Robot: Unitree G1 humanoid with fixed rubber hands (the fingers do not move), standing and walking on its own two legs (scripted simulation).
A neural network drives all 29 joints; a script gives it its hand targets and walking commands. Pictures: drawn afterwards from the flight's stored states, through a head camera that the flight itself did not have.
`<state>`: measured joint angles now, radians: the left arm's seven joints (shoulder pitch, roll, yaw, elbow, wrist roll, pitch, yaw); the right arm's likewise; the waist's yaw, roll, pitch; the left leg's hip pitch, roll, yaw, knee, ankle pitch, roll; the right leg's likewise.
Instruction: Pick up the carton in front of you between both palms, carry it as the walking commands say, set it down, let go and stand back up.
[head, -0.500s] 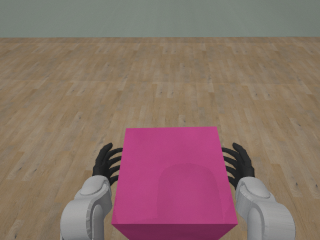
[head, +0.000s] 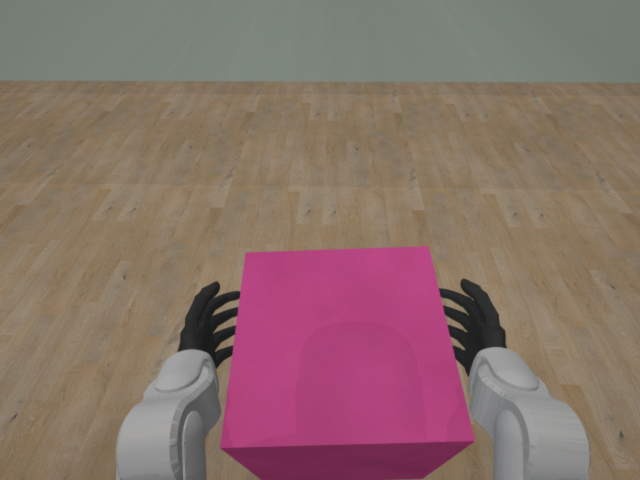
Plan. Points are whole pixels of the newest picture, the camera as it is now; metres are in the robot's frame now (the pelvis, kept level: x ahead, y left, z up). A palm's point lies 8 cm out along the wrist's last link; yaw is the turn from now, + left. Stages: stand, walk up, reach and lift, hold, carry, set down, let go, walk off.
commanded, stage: carry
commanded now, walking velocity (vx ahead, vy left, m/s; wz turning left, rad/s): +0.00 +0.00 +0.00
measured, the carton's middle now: (340, 373) +0.24 +0.00 +0.02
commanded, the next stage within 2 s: hold in 2.00 s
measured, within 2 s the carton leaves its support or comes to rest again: neither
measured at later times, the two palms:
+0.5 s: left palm (227, 308) +0.32 +0.15 +0.05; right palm (453, 302) +0.33 -0.15 +0.05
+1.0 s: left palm (218, 321) +0.31 +0.17 +0.04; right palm (440, 315) +0.32 -0.13 +0.04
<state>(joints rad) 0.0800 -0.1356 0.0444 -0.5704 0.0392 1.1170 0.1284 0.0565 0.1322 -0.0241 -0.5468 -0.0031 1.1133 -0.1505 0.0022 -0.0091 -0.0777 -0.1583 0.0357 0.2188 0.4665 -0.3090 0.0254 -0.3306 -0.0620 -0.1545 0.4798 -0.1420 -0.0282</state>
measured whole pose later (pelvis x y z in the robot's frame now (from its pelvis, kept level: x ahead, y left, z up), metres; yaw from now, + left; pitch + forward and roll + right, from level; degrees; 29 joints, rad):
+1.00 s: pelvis +0.01 +0.00 +0.00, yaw +2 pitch +1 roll +0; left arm -0.26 -0.15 0.22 0.19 0.24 0.68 0.02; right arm -0.26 0.15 -0.18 0.19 -0.23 0.68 -0.04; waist 0.00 0.01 -0.04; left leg -0.18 0.05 0.18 0.52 -0.36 0.02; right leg -0.33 -0.07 -0.17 0.53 -0.21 -0.02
